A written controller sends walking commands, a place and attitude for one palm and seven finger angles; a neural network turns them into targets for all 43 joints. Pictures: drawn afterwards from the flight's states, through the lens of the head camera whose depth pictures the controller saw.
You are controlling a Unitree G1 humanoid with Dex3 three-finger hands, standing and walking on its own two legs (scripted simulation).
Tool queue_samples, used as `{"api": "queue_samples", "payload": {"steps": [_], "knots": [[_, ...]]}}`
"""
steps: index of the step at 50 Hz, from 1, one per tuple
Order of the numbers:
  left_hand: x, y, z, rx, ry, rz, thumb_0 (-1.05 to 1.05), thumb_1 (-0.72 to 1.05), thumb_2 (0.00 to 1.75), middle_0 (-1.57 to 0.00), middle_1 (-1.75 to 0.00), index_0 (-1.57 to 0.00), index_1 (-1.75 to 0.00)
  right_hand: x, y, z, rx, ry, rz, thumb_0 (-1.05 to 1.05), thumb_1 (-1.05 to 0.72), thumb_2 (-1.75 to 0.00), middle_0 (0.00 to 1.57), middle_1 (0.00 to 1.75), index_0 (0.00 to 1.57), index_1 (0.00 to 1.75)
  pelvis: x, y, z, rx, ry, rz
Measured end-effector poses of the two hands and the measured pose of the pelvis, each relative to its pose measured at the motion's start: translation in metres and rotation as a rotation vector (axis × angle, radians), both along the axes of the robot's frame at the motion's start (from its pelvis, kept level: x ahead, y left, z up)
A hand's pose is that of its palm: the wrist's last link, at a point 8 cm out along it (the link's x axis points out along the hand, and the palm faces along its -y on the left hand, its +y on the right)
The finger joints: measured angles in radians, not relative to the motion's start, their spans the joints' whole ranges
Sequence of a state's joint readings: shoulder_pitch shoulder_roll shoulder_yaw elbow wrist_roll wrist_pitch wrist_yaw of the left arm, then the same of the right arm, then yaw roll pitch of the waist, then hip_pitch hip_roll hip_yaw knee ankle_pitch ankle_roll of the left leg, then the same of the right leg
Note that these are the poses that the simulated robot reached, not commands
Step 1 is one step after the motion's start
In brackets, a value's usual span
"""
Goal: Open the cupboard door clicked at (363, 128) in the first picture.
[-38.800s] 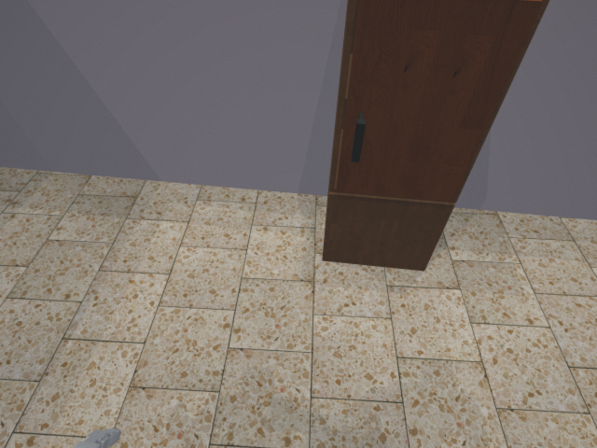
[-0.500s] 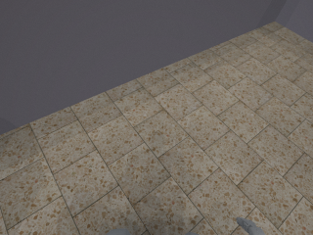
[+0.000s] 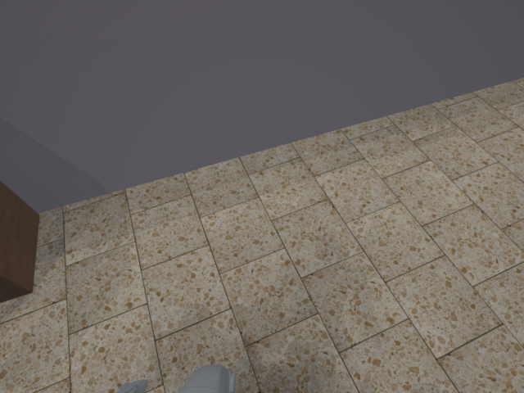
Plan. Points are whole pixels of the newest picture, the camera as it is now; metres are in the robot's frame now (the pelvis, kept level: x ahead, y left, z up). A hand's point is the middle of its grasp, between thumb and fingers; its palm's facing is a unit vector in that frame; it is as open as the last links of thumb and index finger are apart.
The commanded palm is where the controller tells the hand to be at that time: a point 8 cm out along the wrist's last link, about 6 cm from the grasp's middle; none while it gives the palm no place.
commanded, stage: turn to face it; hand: left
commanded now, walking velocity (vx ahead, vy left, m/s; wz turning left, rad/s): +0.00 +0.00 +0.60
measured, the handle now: out of the picture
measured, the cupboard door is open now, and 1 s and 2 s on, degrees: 46 46 46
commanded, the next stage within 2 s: take the last steps up to it in 1.70 s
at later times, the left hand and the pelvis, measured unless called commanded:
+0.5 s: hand out of the picture +0.05 +0.25 -0.16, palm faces +0.31 -0.92 -0.25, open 7.4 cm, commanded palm none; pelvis +0.01 +0.01 +0.00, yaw +17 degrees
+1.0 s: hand out of the picture -0.03 +0.16 -0.17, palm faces +0.59 -0.78 -0.22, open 7.4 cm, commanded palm none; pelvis +0.03 -0.04 -0.01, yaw +36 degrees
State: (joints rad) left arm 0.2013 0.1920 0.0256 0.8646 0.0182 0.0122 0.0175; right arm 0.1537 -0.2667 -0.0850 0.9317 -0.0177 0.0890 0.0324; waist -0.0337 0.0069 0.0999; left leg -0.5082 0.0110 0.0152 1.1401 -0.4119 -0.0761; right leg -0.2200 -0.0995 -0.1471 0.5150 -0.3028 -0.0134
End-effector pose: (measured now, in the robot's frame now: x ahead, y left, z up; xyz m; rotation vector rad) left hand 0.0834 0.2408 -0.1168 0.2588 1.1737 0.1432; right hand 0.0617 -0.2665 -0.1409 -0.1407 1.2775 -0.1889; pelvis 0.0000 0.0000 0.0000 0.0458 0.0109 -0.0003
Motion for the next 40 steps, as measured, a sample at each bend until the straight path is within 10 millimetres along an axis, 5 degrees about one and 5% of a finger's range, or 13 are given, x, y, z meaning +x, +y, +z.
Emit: {"api": "queue_samples", "payload": {"steps": [6, 13, 22, 32, 40], "knots": [[-0.039, 0.002, -0.016, -0.047, 0.037, 0.121, 0.01, 0.90, 0.89, -0.20, -0.30, -0.20, -0.30, 0.045, 0.012, 0.008, -0.025, -0.015, 0.132, 0.01, -0.91, -0.90, 0.20, 0.30, 0.20, 0.30, 0.003, 0.001, -0.002, -0.011, -0.001, 0.087], [-0.084, 0.034, -0.049, -0.069, 0.117, 0.264, 0.01, 0.91, 0.89, -0.20, -0.30, -0.20, -0.30, 0.103, 0.049, 0.013, -0.069, -0.131, 0.284, 0.00, -0.91, -0.90, 0.20, 0.30, 0.20, 0.30, 0.006, 0.019, -0.020, -0.035, -0.002, 0.175], [-0.067, 0.051, -0.023, -0.038, 0.031, 0.333, 0.01, 0.91, 0.89, -0.20, -0.30, -0.20, -0.30, 0.101, 0.060, 0.024, -0.071, -0.079, 0.361, 0.00, -0.91, -0.90, 0.21, 0.30, 0.21, 0.30, 0.011, 0.014, -0.001, -0.068, 0.006, 0.263], [-0.035, 0.019, -0.006, 0.030, -0.101, 0.366, 0.01, 0.91, 0.89, -0.20, -0.30, -0.20, -0.30, 0.104, 0.020, -0.008, -0.018, 0.003, 0.388, 0.00, -0.90, -0.90, 0.21, 0.30, 0.21, 0.30, 0.026, -0.028, -0.013, -0.040, 0.010, 0.375], [-0.069, -0.027, 0.002, 0.007, -0.054, 0.475, 0.00, 0.91, 0.89, -0.20, -0.30, -0.20, -0.30, 0.139, 0.008, -0.003, -0.011, 0.025, 0.469, 0.01, -0.91, -0.90, 0.20, 0.30, 0.20, 0.30, 0.034, -0.043, -0.002, -0.011, -0.014, 0.493]]}}
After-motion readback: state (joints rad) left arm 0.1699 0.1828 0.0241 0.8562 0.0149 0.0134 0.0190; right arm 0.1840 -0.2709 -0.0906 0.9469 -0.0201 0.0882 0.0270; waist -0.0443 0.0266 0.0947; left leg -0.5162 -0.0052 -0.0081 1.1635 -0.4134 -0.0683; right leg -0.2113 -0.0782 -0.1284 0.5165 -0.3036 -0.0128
